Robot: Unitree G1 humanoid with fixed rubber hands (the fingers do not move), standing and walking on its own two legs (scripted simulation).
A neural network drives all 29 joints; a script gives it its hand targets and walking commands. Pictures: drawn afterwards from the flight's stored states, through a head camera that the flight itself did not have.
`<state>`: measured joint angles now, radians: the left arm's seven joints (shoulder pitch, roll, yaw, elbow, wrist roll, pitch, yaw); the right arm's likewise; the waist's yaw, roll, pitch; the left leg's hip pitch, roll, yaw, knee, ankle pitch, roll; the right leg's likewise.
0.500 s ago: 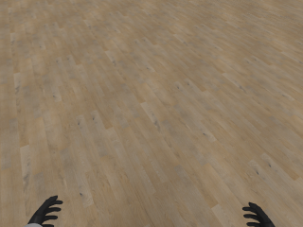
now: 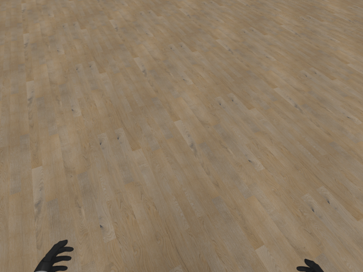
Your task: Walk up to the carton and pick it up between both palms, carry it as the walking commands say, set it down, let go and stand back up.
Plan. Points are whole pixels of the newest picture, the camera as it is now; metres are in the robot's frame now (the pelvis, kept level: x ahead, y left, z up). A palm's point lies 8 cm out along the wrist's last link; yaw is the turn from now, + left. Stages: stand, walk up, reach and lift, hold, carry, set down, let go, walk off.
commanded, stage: walk up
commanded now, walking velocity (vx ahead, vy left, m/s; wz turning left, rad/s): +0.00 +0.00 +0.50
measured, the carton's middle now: out of the picture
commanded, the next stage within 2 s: none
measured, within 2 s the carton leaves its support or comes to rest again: neither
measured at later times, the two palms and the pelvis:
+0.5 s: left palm out of the picture +0.04 +0.31 -0.11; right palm out of the picture +0.14 -0.23 -0.09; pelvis -0.02 +0.02 +0.01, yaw +15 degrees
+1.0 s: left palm out of the picture -0.18 +0.22 -0.08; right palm (238, 220) +0.26 -0.15 -0.10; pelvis +0.00 +0.00 +0.02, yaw +31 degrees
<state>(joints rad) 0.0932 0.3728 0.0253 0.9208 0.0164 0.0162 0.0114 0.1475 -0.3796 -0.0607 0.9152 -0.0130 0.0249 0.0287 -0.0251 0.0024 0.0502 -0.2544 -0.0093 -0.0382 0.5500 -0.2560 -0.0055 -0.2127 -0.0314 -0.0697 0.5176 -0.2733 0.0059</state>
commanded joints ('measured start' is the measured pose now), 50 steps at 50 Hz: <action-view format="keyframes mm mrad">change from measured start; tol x32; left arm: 1 64 159 43 -69 7 23 15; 50 439 52 63 -30 -6 -69 28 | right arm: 1 -19 -56 -35 -116 2 20 3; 50 -172 43 -4 -189 -21 36 107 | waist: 1 52 -167 -83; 7 -49 -123 -70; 9 -25 356 -85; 30 55 176 -121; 33 85 -293 -73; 50 112 -168 76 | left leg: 1 -95 20 76 231 36 4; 4 -109 53 61 404 -382 -10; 7 64 43 99 4 -56 10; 10 168 422 -557 -241 514 217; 28 46 200 -317 -268 203 135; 36 -307 20 -8 551 -141 -44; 50 -508 91 30 528 103 -72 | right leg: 1 32 -328 158 -134 218 -133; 7 -78 -245 -12 74 223 -37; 9 -417 3 -57 530 -389 58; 14 -347 -68 93 618 -128 51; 30 116 27 32 -70 -56 9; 33 136 -453 435 -352 -90 -123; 50 256 -348 70 -378 -35 -10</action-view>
